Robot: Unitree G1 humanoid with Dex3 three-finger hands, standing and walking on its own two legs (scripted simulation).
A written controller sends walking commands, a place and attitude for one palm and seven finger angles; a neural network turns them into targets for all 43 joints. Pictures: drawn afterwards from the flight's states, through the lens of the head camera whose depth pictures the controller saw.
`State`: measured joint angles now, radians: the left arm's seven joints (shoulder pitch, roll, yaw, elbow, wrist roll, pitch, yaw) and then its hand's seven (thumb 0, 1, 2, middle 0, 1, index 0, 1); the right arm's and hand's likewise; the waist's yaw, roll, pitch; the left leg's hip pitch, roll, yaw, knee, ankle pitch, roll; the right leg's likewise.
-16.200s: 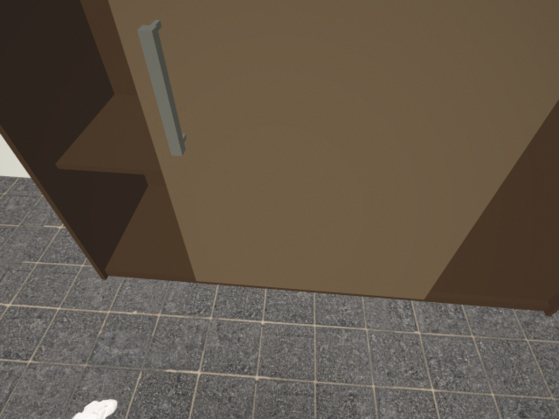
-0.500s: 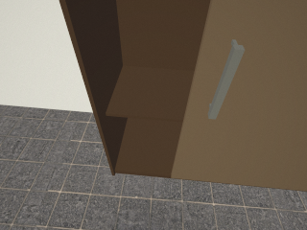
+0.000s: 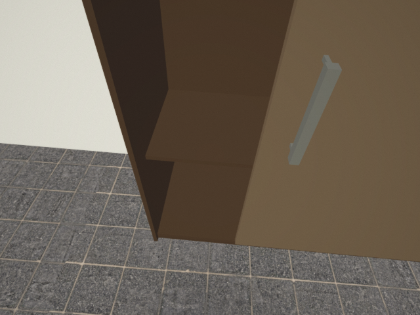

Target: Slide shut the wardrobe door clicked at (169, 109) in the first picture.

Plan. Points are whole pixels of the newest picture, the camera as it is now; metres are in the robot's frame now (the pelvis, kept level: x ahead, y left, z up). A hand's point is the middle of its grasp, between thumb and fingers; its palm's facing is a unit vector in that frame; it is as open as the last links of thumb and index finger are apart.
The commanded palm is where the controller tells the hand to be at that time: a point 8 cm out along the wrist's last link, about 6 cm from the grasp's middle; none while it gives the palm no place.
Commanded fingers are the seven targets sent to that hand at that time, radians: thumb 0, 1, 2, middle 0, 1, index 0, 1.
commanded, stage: shuffle to correct the standing spot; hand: right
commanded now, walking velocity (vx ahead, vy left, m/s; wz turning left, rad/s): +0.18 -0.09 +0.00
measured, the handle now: (308, 115) +0.54 -0.20 +0.10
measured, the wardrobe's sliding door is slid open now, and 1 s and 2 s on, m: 0.39 0.39 0.39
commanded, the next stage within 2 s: come to a stop and stand still in 0.26 s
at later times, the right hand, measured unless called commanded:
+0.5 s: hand out of the picture +0.04 -0.22 -0.19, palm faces +0.06 +0.98 -0.17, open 7.4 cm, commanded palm none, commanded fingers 0.00 -0.90 -0.90 0.20 0.30 0.20 0.30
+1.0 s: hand out of the picture +0.16 -0.24 -0.19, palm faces +0.03 +0.98 -0.19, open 7.4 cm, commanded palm none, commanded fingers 0.00 -0.90 -0.90 0.20 0.30 0.20 0.30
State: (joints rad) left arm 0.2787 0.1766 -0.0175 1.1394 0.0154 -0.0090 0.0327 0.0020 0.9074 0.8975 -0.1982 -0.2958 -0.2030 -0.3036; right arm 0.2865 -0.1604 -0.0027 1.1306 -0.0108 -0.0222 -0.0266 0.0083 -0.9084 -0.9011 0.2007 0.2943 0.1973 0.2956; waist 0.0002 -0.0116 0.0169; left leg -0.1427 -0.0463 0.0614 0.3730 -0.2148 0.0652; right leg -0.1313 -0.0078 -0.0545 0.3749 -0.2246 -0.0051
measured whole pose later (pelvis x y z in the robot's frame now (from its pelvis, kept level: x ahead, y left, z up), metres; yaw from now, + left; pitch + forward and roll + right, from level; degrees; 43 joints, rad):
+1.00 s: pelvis +0.09 -0.07 -0.02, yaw +0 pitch -1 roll +1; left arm 0.19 0.20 0.05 1.00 0.01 0.02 0.03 0.00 0.91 0.90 -0.20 -0.30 -0.20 -0.30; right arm 0.18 -0.17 -0.03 0.99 -0.02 0.02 -0.05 0.01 -0.91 -0.90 0.20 0.29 0.20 0.30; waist 0.01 0.01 0.07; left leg -0.30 0.01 0.04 0.59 -0.27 0.00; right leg -0.25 -0.03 -0.05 0.62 -0.34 0.01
